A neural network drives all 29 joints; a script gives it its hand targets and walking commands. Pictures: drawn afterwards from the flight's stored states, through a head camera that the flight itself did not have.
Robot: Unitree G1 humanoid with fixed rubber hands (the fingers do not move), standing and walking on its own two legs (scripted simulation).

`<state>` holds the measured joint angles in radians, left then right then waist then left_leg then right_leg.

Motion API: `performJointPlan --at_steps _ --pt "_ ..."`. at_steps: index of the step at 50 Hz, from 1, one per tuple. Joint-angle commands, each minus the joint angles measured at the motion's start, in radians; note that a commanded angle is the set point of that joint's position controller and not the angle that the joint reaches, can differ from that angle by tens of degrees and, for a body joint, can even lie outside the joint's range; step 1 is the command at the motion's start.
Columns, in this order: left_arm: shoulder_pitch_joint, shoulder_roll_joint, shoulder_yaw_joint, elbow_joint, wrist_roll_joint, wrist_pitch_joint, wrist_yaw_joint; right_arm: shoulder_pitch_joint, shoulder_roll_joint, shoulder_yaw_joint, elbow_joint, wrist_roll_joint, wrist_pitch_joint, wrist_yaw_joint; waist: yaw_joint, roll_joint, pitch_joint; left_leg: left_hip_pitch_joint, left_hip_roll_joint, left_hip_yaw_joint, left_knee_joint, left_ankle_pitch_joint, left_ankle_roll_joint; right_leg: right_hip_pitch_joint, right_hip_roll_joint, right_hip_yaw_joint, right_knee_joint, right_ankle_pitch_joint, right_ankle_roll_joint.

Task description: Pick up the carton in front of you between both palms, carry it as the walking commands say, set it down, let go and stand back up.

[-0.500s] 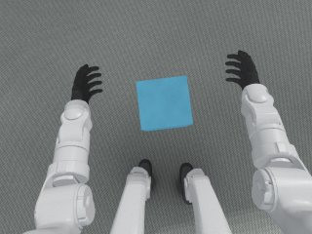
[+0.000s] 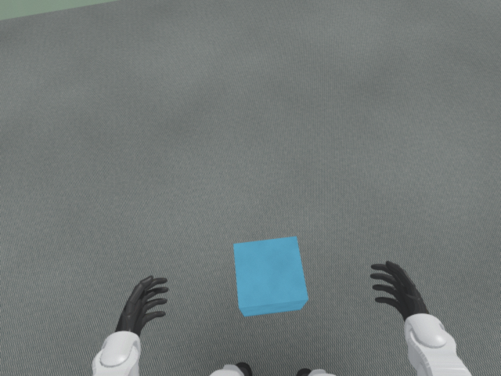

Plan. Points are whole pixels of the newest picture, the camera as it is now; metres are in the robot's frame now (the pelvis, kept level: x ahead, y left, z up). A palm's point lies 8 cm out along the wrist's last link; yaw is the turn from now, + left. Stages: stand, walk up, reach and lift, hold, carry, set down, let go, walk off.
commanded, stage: let go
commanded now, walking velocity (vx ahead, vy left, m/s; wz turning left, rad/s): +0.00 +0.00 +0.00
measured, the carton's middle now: (268, 278) +0.40 +0.00 -0.64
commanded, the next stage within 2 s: stand in 0.60 s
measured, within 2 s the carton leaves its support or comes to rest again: neither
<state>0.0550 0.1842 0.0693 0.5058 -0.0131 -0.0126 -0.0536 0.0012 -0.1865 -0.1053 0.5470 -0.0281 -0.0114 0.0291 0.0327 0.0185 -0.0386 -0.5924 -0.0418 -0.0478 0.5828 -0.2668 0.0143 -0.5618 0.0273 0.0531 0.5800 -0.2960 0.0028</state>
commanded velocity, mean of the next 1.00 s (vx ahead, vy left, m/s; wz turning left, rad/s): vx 0.00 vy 0.00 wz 0.00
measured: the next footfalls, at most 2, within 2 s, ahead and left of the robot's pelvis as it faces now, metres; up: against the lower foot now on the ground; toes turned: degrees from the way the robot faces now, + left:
none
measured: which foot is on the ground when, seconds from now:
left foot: down 0.00-1.00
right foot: down 0.00-1.00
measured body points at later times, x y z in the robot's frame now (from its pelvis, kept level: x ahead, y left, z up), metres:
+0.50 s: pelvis +0.00 -0.01 +0.01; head +0.01 -0.01 +0.46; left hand +0.18 +0.22 -0.06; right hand +0.17 -0.25 -0.06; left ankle +0.00 +0.11 -0.73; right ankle -0.02 -0.12 -0.73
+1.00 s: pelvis +0.02 +0.00 +0.01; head +0.02 +0.01 +0.46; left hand +0.16 +0.29 -0.09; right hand +0.15 -0.30 -0.07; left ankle +0.00 +0.11 -0.73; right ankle -0.02 -0.12 -0.73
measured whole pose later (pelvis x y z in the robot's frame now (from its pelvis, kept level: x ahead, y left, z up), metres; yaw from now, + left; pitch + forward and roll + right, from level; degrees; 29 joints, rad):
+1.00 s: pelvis +0.02 +0.00 +0.01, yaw -1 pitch -1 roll +0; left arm 0.20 0.34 0.05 0.70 0.04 0.02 0.02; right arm 0.19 -0.33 -0.05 0.72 -0.04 0.01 -0.02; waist 0.00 -0.02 0.01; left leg -0.20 -0.03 -0.03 0.52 -0.31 0.02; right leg -0.16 0.03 0.05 0.48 -0.31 0.00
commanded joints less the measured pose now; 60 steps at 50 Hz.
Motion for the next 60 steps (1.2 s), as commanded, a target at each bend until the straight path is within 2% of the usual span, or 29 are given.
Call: performJointPlan --at_steps 1,7,13,20,26,27,30,31,33,35,36,39,42,50,60 --pt "0.12 0.099 0.0 -0.135 -0.009 -0.013 -0.001 0.122 -0.102 0.004 -0.146 0.006 -0.017 0.008 -0.015 -0.017 -0.223 0.462 0.011 0.003 -0.119 0.442 -0.05 0.285 0.012 -0.026 -0.145 0.332 0.012" --pt "0.14 0.118 -0.015 -0.155 -0.004 0.035 -0.017 0.183 -0.103 0.031 -0.186 0.017 0.031 0.022 -0.03 -0.066 -0.037 0.466 -0.001 0.032 -0.193 0.245 -0.031 0.392 0.004 -0.028 -0.214 0.265 0.021" --pt "0.124 0.134 -0.002 -0.162 0.018 0.099 -0.022 0.183 -0.102 0.043 -0.208 0.028 0.094 0.041 -0.025 -0.04 0.087 0.51 -0.009 0.051 -0.203 0.147 -0.029 0.385 -0.014 -0.024 -0.248 0.151 0.012" --pt "0.13 0.127 0.013 -0.174 0.04 0.147 -0.019 0.176 -0.107 0.039 -0.213 0.023 0.139 0.047 -0.022 0.0 0.113 0.546 -0.005 0.046 -0.185 0.153 -0.03 0.403 -0.011 -0.025 -0.232 0.15 0.006" --pt "0.116 0.123 0.01 -0.187 0.034 0.151 -0.021 0.169 -0.107 0.031 -0.23 0.008 0.146 0.043 -0.031 -0.025 0.094 0.562 -0.004 0.037 -0.18 0.188 -0.027 0.435 0.003 -0.03 -0.21 0.207 0.012" --pt "0.1 0.151 0.0 -0.23 0.049 0.203 0.007 0.226 -0.111 0.021 -0.175 0.023 0.117 0.019 -0.045 -0.009 0.056 0.539 -0.025 0.045 -0.152 0.173 -0.031 0.47 0.002 -0.028 -0.181 0.262 0.001" --pt "0.112 0.138 -0.013 -0.225 0.034 0.225 0.024 0.223 -0.126 0.031 -0.183 0.023 0.109 0.003 -0.034 -0.045 0.053 0.521 -0.027 0.045 -0.144 0.176 -0.03 0.463 0.0 -0.031 -0.165 0.289 0.008" --pt "0.093 0.248 0.022 -0.086 0.043 0.147 0.066 0.158 -0.229 0.017 -0.067 -0.006 0.08 -0.03 -0.01 -0.131 0.084 0.398 0.06 -0.002 -0.122 0.147 -0.041 0.326 -0.045 0.005 -0.175 0.112 0.025" --pt "0.111 0.248 0.017 -0.042 0.052 0.09 0.08 0.189 -0.235 0.014 -0.032 -0.025 0.051 -0.044 -0.03 -0.071 0.082 0.394 0.072 -0.019 -0.136 0.072 -0.03 0.318 -0.055 0.028 -0.183 0.018 0.017" --pt "0.105 0.235 0.014 -0.024 0.056 0.06 0.076 0.17 -0.235 0.018 -0.009 -0.027 0.037 -0.048 -0.03 -0.043 0.084 0.359 0.081 -0.044 -0.15 0.028 -0.015 0.325 -0.06 0.045 -0.175 -0.006 0.001" --pt "0.108 0.232 0.012 -0.002 0.057 0.047 0.071 0.168 -0.236 0.022 0.01 -0.023 0.028 -0.045 -0.029 -0.024 0.07 0.352 0.086 -0.052 -0.159 0.033 -0.009 0.344 -0.061 0.047 -0.172 0.015 -0.002" --pt "0.1 0.244 0.014 0.04 0.053 0.028 0.068 0.149 -0.239 0.022 0.042 -0.013 0.015 -0.045 -0.028 -0.015 0.011 0.382 0.095 -0.05 -0.132 0.161 -0.006 0.385 -0.073 0.056 -0.154 0.14 -0.002" --pt "0.098 0.26 0.013 0.075 0.052 0.018 0.07 0.146 -0.253 0.023 0.069 -0.01 0.009 -0.047 -0.033 -0.006 -0.021 0.41 0.104 -0.055 -0.128 0.227 -0.005 0.402 -0.076 0.055 -0.145 0.211 -0.001" --pt "0.108 0.289 0.004 0.159 0.052 0.007 0.077 0.15 -0.299 0.027 0.141 -0.007 0.001 -0.056 -0.035 0.012 -0.014 0.44 0.124 -0.072 -0.143 0.319 0.0 0.414 -0.083 0.058 -0.143 0.284 -0.005" --pt "0.1 0.301 -0.01 0.228 0.045 0.002 0.082 0.133 -0.314 0.039 0.203 -0.001 -0.003 -0.059 -0.036 -0.012 -0.017 0.473 0.13 -0.073 -0.158 0.381 0.0 0.43 -0.096 0.059 -0.159 0.329 -0.005"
